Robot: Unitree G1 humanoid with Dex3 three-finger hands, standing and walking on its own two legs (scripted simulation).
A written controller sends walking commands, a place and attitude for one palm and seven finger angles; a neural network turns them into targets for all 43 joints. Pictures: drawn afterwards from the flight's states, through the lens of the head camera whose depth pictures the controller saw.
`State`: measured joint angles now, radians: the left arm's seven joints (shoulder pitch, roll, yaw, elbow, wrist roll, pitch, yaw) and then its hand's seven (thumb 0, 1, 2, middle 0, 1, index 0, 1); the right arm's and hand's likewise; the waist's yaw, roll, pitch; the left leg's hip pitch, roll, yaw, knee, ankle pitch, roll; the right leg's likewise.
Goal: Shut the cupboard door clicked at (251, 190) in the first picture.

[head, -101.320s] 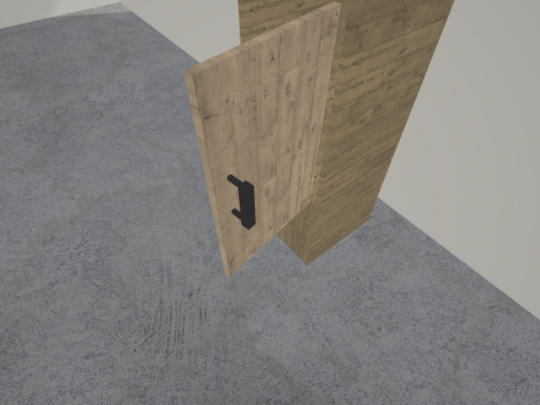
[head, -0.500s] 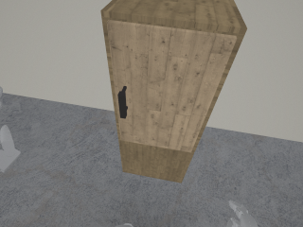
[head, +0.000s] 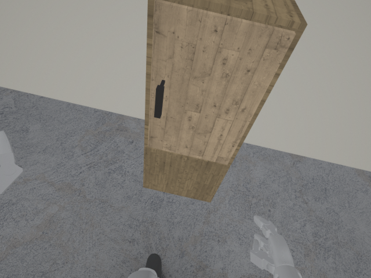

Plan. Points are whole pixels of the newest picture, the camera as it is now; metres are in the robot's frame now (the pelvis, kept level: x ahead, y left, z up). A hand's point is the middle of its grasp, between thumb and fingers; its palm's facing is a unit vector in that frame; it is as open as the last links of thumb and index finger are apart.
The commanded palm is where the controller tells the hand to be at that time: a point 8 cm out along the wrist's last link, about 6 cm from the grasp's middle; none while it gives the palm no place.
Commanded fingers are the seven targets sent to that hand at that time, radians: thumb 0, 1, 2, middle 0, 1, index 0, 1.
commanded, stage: stop stepping back and stand still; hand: left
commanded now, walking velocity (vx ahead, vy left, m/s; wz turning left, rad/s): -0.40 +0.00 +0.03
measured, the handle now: (160, 99) +0.65 +0.15 -0.02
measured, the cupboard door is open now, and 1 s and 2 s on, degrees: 0 0 0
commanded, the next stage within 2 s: none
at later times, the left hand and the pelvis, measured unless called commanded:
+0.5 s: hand out of the picture +0.00 +0.38 +0.20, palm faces +0.53 -0.81 -0.25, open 7.4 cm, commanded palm -0.05 +0.41 +0.19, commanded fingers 0.00 0.90 0.90 -0.20 -0.30 -0.20 -0.30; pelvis -0.18 +0.11 -0.11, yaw +1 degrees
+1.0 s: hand out of the picture -0.23 +0.58 +0.22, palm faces +0.55 -0.77 -0.33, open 7.4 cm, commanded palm -0.29 +0.59 +0.19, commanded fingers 0.00 0.90 0.90 -0.20 -0.30 -0.20 -0.30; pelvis -0.43 +0.28 +0.01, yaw +1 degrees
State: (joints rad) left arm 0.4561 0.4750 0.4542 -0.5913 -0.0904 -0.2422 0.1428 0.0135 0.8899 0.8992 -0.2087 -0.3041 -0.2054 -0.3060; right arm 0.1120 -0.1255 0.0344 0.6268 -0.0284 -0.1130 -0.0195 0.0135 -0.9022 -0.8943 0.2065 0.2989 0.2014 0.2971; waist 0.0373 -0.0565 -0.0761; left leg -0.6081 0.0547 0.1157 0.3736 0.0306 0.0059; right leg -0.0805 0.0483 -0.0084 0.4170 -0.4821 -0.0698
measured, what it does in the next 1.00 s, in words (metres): walks backwards: left foot, then right foot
